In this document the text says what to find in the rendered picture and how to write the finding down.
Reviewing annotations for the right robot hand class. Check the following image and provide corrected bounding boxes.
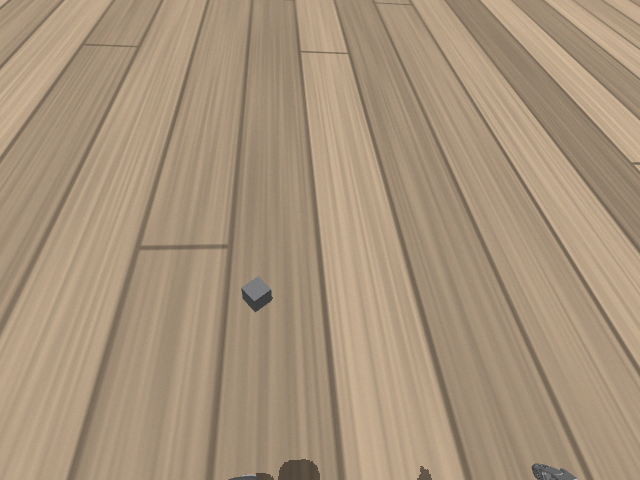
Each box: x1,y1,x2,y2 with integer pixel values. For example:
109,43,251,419
532,464,578,480

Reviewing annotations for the cube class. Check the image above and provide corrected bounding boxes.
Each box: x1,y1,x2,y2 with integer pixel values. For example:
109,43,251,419
241,277,272,312

